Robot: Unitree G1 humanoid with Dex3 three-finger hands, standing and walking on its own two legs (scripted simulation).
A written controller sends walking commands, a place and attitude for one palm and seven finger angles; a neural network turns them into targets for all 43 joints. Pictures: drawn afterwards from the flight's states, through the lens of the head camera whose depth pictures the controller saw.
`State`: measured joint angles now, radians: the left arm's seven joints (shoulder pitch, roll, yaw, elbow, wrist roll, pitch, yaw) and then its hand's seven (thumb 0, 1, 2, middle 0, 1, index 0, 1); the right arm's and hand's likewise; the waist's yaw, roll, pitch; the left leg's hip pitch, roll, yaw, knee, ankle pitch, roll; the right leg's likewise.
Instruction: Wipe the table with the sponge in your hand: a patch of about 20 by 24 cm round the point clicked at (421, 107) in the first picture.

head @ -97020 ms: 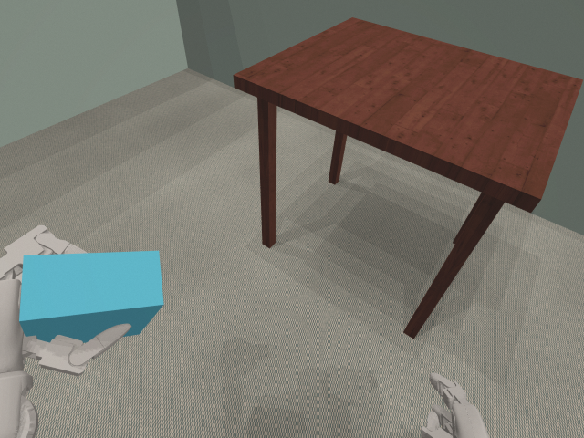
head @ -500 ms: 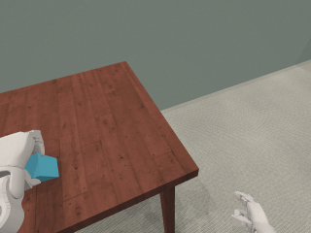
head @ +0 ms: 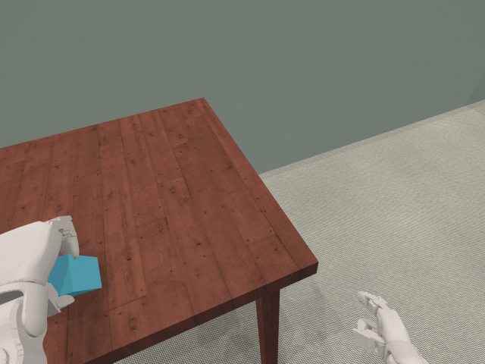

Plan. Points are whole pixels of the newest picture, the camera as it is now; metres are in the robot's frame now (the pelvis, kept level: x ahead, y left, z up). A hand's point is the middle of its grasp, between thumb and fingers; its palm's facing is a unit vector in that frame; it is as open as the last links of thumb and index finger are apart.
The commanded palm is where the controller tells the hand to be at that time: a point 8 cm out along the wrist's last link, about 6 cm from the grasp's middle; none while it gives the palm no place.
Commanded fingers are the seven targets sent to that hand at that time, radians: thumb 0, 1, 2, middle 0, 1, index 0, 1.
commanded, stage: lift the sponge slowly off the table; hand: left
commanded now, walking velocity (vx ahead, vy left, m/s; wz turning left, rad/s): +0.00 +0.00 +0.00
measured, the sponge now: (45, 285) +0.20 +0.35 +0.06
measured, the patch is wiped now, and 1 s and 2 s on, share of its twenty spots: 1.00 1.00 1.00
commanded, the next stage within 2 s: bring the sponge back beside the body in 1.98 s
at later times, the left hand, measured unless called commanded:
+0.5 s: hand (47, 277) +0.18 +0.30 +0.13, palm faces +0.11 -0.07 -0.99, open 8.8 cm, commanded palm +0.15 +0.29 +0.19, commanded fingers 0.00 0.10 1.30 -1.20 -1.60 -1.20 -1.60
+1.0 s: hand (41, 264) +0.18 +0.29 +0.16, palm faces +0.12 -0.05 -0.99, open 8.8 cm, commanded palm +0.15 +0.29 +0.22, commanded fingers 0.00 0.10 1.30 -1.20 -1.60 -1.20 -1.60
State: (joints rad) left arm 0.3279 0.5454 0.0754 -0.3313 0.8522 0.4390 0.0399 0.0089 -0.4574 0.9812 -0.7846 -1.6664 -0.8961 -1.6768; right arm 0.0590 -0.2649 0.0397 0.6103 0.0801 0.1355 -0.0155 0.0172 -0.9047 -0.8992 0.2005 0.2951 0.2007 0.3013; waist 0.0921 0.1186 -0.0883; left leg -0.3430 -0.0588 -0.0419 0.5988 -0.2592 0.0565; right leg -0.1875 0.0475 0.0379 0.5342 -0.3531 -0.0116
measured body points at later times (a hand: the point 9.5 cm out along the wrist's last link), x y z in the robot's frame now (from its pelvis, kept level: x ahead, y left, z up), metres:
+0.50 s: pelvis -0.01 -0.01 +0.00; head -0.03 -0.04 +0.45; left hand +0.17 +0.30 +0.18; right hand +0.25 -0.19 -0.07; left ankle +0.03 +0.08 -0.73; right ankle -0.04 -0.12 -0.73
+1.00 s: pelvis -0.02 -0.03 +0.00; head -0.05 -0.07 +0.45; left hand +0.17 +0.29 +0.21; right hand +0.24 -0.22 -0.07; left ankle +0.03 +0.08 -0.73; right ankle -0.04 -0.12 -0.73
